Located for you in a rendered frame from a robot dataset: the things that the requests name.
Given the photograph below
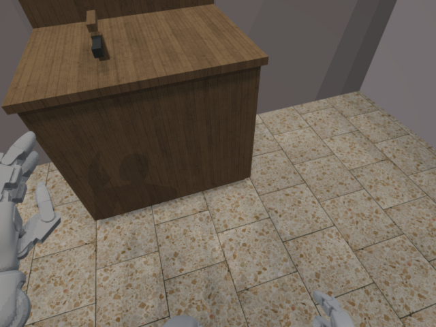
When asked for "counter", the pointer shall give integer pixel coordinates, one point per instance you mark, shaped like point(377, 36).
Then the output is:
point(169, 110)

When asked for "tap lever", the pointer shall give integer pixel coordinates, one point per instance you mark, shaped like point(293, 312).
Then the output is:
point(97, 48)

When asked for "right robot hand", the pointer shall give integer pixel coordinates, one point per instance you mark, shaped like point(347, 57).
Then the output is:
point(332, 308)

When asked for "left robot hand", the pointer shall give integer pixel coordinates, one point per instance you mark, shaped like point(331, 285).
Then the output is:
point(15, 169)

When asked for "left robot forearm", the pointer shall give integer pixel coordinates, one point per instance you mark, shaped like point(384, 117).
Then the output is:
point(15, 305)

